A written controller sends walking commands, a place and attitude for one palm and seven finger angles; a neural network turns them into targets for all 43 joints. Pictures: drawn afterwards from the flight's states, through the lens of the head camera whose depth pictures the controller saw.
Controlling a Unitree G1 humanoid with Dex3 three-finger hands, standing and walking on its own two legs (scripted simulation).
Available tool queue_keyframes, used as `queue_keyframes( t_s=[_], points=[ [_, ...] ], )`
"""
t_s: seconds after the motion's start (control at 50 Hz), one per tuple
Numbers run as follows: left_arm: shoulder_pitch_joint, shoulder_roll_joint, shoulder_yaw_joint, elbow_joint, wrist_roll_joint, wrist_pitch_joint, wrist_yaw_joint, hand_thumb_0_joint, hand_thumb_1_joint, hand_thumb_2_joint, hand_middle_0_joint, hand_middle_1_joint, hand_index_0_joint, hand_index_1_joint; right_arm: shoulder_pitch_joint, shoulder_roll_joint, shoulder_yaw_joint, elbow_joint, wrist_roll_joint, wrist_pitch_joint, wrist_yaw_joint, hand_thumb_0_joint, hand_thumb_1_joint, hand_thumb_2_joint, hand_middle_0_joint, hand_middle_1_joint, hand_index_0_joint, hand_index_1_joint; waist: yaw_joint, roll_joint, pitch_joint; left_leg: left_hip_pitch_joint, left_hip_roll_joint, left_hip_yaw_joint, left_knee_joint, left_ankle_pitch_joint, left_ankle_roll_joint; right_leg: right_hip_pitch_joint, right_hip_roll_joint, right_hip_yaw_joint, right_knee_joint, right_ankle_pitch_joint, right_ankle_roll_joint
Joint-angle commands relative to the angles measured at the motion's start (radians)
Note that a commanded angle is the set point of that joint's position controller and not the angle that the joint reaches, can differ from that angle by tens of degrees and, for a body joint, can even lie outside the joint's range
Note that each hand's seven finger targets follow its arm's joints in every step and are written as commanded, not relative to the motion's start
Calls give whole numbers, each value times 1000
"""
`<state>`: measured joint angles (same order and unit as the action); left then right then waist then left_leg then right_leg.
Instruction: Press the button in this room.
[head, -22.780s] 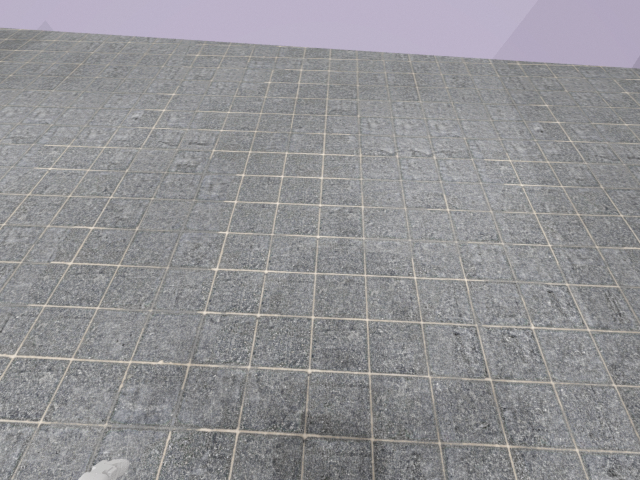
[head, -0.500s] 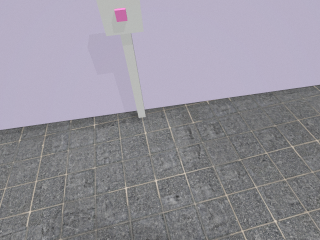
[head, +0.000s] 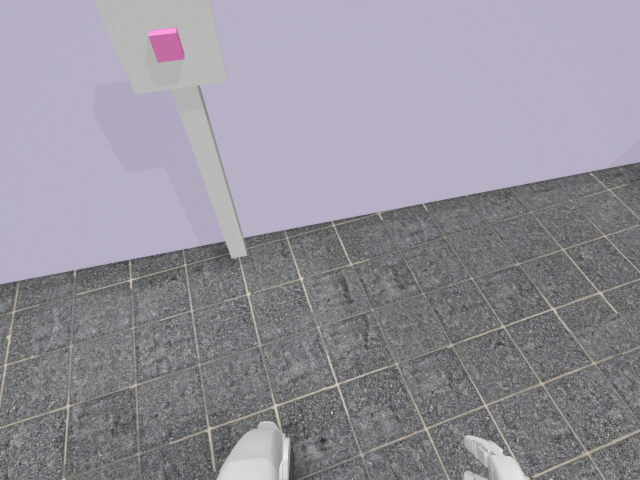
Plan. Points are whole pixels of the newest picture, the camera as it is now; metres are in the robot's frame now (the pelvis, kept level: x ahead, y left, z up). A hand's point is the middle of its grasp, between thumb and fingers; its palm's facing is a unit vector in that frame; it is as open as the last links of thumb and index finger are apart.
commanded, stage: walk to a spot facing it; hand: left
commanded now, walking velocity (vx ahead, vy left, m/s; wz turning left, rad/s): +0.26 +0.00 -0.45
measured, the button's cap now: (167, 44) +0.84 +0.43 +0.07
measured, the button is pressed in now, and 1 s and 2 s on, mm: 0 0 0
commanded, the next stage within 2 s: turn to face it in 0.06 s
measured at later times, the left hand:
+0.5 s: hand (247, 333) +0.34 +0.17 -0.15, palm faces -0.04 -0.98 -0.21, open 7.3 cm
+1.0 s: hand (169, 477) +0.12 +0.25 -0.19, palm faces +0.30 -0.91 -0.27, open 7.3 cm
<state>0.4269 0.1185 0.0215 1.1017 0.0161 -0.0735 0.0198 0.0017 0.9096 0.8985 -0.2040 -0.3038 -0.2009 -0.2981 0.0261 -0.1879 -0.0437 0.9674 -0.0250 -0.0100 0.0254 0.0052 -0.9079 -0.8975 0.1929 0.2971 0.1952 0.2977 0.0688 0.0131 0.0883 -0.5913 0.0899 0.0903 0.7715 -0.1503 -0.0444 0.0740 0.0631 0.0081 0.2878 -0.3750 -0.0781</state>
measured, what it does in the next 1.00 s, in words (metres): walks ahead: left foot, then right foot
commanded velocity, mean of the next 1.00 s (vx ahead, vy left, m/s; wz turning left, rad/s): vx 0.02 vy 0.00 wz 0.31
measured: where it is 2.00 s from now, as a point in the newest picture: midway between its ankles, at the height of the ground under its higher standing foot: (316, 432)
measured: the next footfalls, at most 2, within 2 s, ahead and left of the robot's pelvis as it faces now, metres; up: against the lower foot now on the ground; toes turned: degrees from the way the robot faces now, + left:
left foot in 0.08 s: +0.19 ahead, +0.12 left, +0.00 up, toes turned +5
right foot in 0.50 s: +0.24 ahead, -0.11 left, +0.00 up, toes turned -6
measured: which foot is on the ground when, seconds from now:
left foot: up 0.00-0.06, down 0.08-0.52, up 0.54-0.92, down 0.94-1.00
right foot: down 0.00-0.08, up 0.10-0.48, down 0.50-0.94, up 0.96-1.00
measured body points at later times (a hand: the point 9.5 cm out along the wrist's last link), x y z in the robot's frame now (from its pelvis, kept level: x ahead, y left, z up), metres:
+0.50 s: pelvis +0.17 +0.00 +0.00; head +0.20 +0.00 +0.45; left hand +0.34 +0.23 -0.13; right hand +0.08 -0.22 -0.15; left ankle +0.15 +0.11 -0.73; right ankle +0.20 -0.11 -0.73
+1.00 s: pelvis +0.18 +0.03 -0.01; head +0.20 +0.06 +0.44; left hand +0.11 +0.29 -0.17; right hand +0.38 -0.20 -0.12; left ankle +0.17 +0.12 -0.73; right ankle +0.19 -0.11 -0.71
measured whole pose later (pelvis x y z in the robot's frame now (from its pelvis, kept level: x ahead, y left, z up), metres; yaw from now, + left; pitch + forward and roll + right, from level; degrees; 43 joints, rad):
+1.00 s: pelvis +0.18 +0.03 -0.01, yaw +13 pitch -1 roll +0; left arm 0.27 0.29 0.07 1.03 0.02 0.05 0.03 0.00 0.92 0.90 -0.20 -0.30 -0.20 -0.30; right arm 0.06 -0.24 -0.05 0.93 -0.02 0.02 0.01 0.00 -0.91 -0.90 0.19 0.30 0.20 0.30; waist 0.05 -0.05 0.10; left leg -0.29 0.03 0.11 0.63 -0.31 0.04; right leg -0.32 -0.14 -0.17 0.85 -0.53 0.06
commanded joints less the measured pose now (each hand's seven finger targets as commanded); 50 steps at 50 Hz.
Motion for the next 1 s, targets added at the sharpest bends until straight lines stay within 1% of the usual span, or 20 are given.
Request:
queue_keyframes(
  t_s=[0.0, 0.02, 0.04, 0.06, 0.08, 0.14, 0.22, 0.32, 0.44, 0.46, 0.5, 0.52, 0.56, 0.62, 0.8, 0.88, 0.9, 0.92, 0.94, 0.98],
  points=[
    [42, 217, 44, -12, 0, -11, 14, 0, 900, 900, -200, -300, -200, -300, 59, -81, -13, -59, 3, -50, -17, 0, -900, -900, 200, 300, 200, 300, -86, -122, -69, 234, -92, 64, -190, -5, 46, 0, -243, 110, 195, 1091, -49],
    [16, 225, 50, -24, -7, -13, 14, 0, 900, 900, -200, -300, -200, -300, 215, -114, -22, -13, -1, -55, -28, 0, -900, -900, 200, 300, 200, 300, -153, -112, -141, 451, -79, 35, -256, 83, 64, -96, -217, 98, 365, 1038, -18],
    [23, 191, 49, -39, -18, -13, 9, 0, 900, 900, -200, -300, -200, -300, 369, -191, -41, 26, -12, -60, -41, 0, -900, -900, 200, 300, 200, 300, -204, -6, -254, 740, 85, -121, -242, 277, 123, -316, -139, 66, 593, 737, 17],
    [64, 128, 40, -55, -31, -15, -5, 0, 900, 900, -200, -300, -200, -300, 474, -275, -61, 54, -17, -60, -44, 0, -900, -900, 200, 300, 200, 300, -196, 229, -361, 942, 401, -459, -267, 531, 262, -571, -11, -17, 966, -115, 41],
    [22, 136, 34, -73, -19, -14, 0, 0, 900, 900, -200, -300, -200, -300, 461, -255, -49, 59, 8, -55, -46, 0, -900, -900, 200, 300, 200, 300, -179, 189, -370, 881, 449, -496, -349, 513, 293, -631, -36, 53, 1113, -210, 38],
    [-121, 120, 45, -102, 0, 19, -26, 0, 900, 900, -200, -300, -200, -300, 300, -111, -15, 21, 0, -68, -50, 0, -900, -900, 200, 300, 200, 300, -106, 54, -87, 492, 343, -288, -443, 355, 234, -663, -155, 32, 1114, -46, 70],
    [-50, 47, 34, -68, 8, 60, -21, 0, 900, 900, -200, -300, -200, -300, 276, -62, 0, 50, 3, -77, -52, 0, -900, -900, 200, 300, 200, 300, -31, 106, -88, 303, 189, -77, -475, 499, 194, -505, -163, -23, 866, 50, 97],
    [-189, 74, 15, -104, 3, 63, -8, 0, 900, 900, -200, -300, -200, -300, 312, -101, -12, 75, 7, -61, -45, 0, -900, -900, 200, 300, 200, 300, -56, 113, -122, 382, 148, -95, -424, 650, 190, -424, -136, -83, 537, 118, 128],
    [-271, 128, 25, -149, -11, 63, 1, 0, 900, 900, -200, -300, -200, -300, 329, -140, -36, 77, 4, -7, -45, 0, -900, -900, 200, 300, 200, 300, -57, 152, -95, 386, 141, -230, -334, 462, 162, -311, -112, -99, 237, 128, 135],
    [-229, 149, 30, -141, -11, 55, 3, 0, 900, 900, -200, -300, -200, -300, 324, -129, -37, 72, 9, -5, -42, 0, -900, -900, 200, 300, 200, 300, -35, 103, -112, 347, 106, -211, -279, 346, 122, -217, -140, -89, 115, 254, 135],
    [-140, 282, 55, -122, 3, 36, 19, 0, 900, 900, -200, -300, -200, -300, 351, -37, -23, 36, 19, -2, -30, 0, -900, -900, 200, 300, 200, 300, -21, -236, -178, 32, -81, -25, 32, -375, 2, 71, -528, 179, 106, 808, -7],
    [-121, 295, 60, -127, -7, 34, 18, 0, 900, 900, -200, -300, -200, -300, 326, -70, -29, 32, 16, 22, -41, 0, -900, -900, 200, 300, 200, 300, -5, -270, -199, 90, -52, -90, 192, -507, -2, -55, -582, 205, 81, 875, -64],
    [-216, 243, 49, -152, -5, 42, 22, 0, 900, 900, -200, -300, -200, -300, 312, -61, -35, 49, 14, 36, -35, 0, -900, -900, 200, 300, 200, 300, -53, -132, -119, 59, -29, -98, 379, -403, -8, -120, -498, 89, 93, 807, -79],
    [-248, 209, 42, -169, -2, 44, 23, 0, 900, 900, -200, -300, -200, -300, 305, -49, -37, 42, 12, 52, -22, 0, -900, -900, 200, 300, 200, 300, -81, -155, -95, 72, -22, -81, 407, -301, -20, -191, -425, -49, 81, 718, -36],
    [-178, 261, 64, -157, 17, 59, 15, 0, 900, 900, -200, -300, -200, -300, 121, -61, -26, -49, 16, 50, -11, 0, -900, -900, 200, 300, 200, 300, -39, -224, -79, 186, -42, -5, 57, -300, -9, -204, -425, -100, 105, 607, -49],
    [-187, 287, 69, -152, 5, 70, 9, 0, 900, 900, -200, -300, -200, -300, 173, -116, -28, -48, 12, 33, -11, 0, -900, -900, 200, 300, 200, 300, -90, -138, -128, 444, -37, 27, -320, -34, 13, -286, -387, -156, 255, 486, 37],
    [-167, 251, 61, -164, -1, 77, 5, 0, 900, 900, -200, -300, -200, -300, 199, -196, -42, -51, 7, 23, -11, 0, -900, -900, 200, 300, 200, 300, -101, 72, -170, 586, 102, -147, -394, 153, 64, -426, -303, -200, 420, 253, 98],
    [-171, 189, 41, -197, -4, 81, 1, 0, 900, 900, -200, -300, -200, -300, 234, -291, -60, -55, 4, 23, -15, 0, -900, -900, 200, 300, 200, 300, -121, 318, -165, 620, 329, -391, -433, 502, 197, -594, -199, -199, 616, -250, 156],
    [-225, 213, 35, -194, 5, 101, 15, 0, 900, 900, -200, -300, -200, -300, 244, -295, -59, -36, 5, 26, -29, 0, -900, -900, 200, 300, 200, 300, -145, 289, -164, 520, 334, -392, -453, 450, 233, -551, -188, -79, 728, -294, 149],
    [-233, 220, 44, -167, -1, 106, 5, 0, 900, 900, -200, -300, -200, -300, 133, -253, -45, -57, 5, 28, -40, 0, -900, -900, 200, 300, 200, 300, -98, 215, -87, 441, 254, -320, -460, 291, 234, -589, -184, -28, 813, -171, 144]
  ],
)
